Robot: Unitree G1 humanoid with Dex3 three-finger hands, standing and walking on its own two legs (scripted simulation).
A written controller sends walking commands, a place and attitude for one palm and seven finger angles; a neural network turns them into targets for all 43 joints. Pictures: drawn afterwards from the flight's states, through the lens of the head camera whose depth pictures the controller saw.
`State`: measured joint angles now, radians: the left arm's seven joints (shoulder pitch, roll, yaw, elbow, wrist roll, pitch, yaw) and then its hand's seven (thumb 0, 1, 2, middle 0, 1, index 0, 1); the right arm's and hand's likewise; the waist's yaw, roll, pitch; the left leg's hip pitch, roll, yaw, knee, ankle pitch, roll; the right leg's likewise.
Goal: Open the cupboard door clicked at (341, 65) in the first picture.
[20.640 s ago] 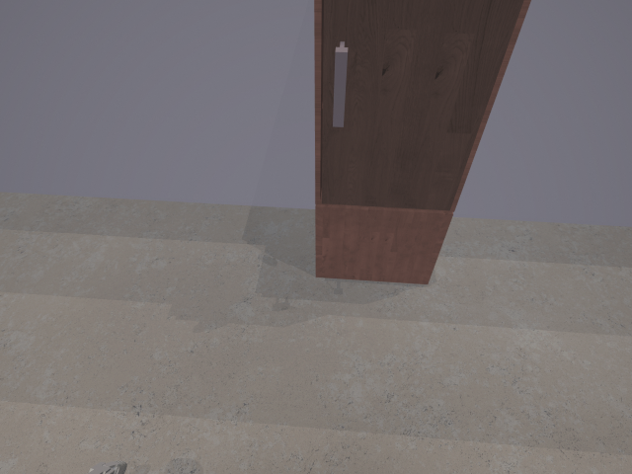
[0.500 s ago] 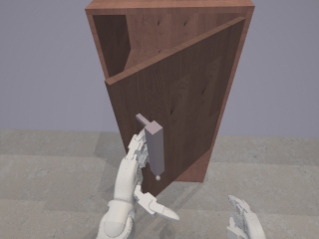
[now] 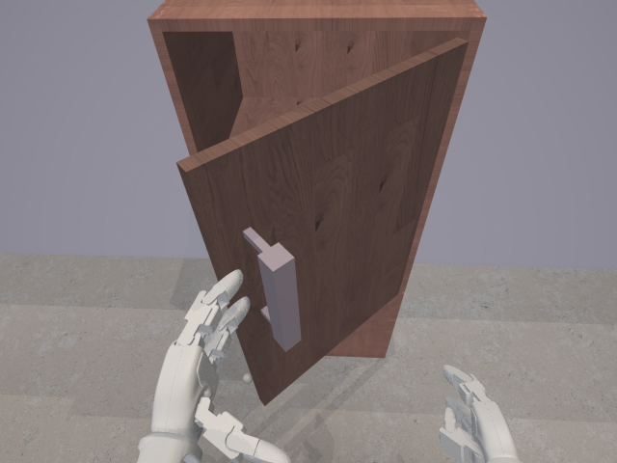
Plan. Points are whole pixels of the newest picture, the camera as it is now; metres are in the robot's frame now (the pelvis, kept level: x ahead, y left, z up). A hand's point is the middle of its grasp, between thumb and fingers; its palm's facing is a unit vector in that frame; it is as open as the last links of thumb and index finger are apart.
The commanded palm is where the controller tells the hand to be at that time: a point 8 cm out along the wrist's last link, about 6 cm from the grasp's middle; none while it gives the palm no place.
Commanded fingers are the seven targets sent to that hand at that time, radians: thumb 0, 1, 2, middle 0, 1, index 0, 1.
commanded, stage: slide the hand sideways off the handle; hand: left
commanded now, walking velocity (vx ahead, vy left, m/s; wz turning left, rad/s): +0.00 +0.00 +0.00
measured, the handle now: (271, 291) +0.30 +0.07 +0.10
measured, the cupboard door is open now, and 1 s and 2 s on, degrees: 43 43 43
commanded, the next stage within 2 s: draw the hand back to the body in 0.40 s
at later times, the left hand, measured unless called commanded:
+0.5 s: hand (206, 409) +0.16 +0.11 +0.10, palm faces -0.01 -1.00 -0.02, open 16.3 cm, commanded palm +0.13 +0.17 +0.10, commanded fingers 0.00 -0.50 0.30 -0.15 -0.30 -0.15 -0.30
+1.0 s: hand (139, 393) +0.16 +0.17 +0.13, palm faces +0.02 -1.00 -0.08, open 16.2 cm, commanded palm +0.13 +0.23 +0.15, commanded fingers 0.00 -0.29 0.39 -0.16 -0.30 -0.16 -0.30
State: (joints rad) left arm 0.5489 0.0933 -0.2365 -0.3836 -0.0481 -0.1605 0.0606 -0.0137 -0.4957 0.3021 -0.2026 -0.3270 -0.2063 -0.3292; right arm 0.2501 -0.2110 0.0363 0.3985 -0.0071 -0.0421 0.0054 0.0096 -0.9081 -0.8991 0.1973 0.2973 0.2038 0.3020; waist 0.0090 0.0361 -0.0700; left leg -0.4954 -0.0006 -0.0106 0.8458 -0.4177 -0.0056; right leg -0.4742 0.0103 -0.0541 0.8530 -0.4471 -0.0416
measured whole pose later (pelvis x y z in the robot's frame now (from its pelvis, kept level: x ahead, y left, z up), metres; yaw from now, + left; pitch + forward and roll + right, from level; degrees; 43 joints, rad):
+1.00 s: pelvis +0.00 +0.01 +0.00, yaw +1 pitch +3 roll -1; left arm 0.65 0.23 0.06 -0.55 -0.24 -0.08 -0.15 -0.01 -0.48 0.31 -0.15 -0.30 -0.15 -0.30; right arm 0.27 -0.22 0.05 0.45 0.04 -0.17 -0.07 0.01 -0.91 -0.90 0.20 0.30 0.20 0.30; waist 0.04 0.06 -0.10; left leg -0.49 -0.01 -0.03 0.87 -0.43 0.01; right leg -0.43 0.01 -0.08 0.83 -0.44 -0.02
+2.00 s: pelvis +0.02 +0.01 +0.04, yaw +0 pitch -5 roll +0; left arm 0.48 0.34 0.31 -0.41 -0.07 -0.07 0.11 0.01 0.88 0.89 -0.20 -0.30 -0.21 -0.30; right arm 0.19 -0.22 0.02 0.64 0.00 -0.09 -0.08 0.01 -0.91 -0.90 0.20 0.30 0.20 0.30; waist 0.07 0.06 0.03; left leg -0.09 -0.01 0.00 0.42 -0.25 0.01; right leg -0.06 0.01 -0.04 0.41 -0.26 -0.02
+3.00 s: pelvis -0.09 +0.05 +0.03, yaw +2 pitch +0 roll -3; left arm 0.53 0.43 0.44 -0.53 -0.01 -0.20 0.16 0.01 0.89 0.90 -0.21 -0.30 -0.21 -0.30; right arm 0.24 -0.19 0.00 0.59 -0.01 -0.09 -0.09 0.01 -0.91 -0.90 0.20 0.30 0.21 0.30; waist -0.01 0.02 0.05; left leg -0.42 -0.02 -0.02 0.56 -0.14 0.07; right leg -0.34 0.05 0.00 0.73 -0.36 0.01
